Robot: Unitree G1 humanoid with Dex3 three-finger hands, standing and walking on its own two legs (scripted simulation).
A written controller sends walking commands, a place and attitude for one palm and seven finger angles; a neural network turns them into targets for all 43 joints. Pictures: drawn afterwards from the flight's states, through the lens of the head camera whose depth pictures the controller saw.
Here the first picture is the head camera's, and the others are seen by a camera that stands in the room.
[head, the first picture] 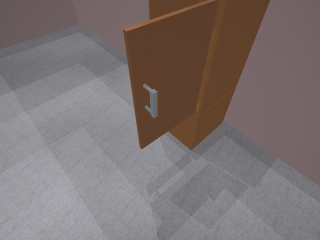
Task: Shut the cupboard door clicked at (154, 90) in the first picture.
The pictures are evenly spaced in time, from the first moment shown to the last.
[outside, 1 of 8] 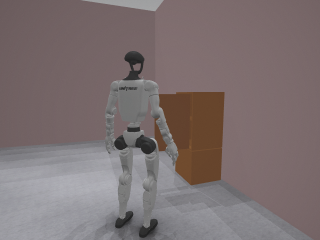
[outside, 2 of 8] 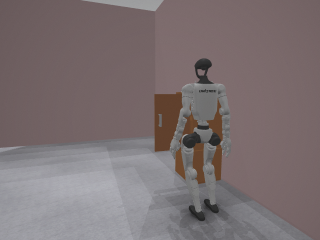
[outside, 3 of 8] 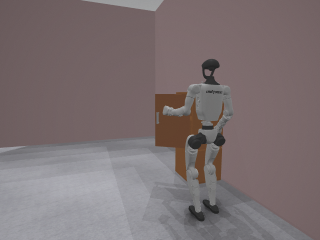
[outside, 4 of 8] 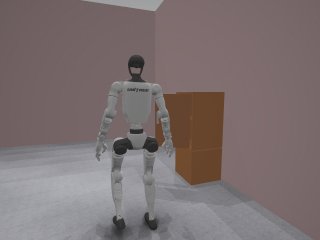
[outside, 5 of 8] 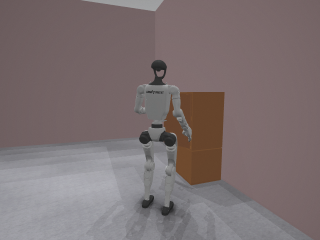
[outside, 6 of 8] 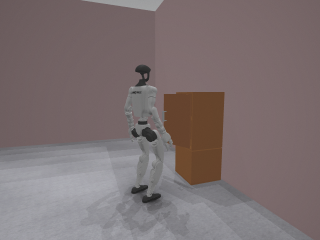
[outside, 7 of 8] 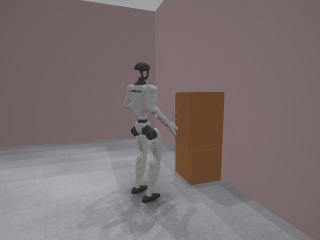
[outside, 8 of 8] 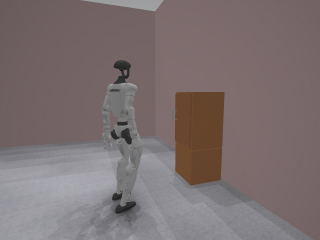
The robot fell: no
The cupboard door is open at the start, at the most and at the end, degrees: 87 87 0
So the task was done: yes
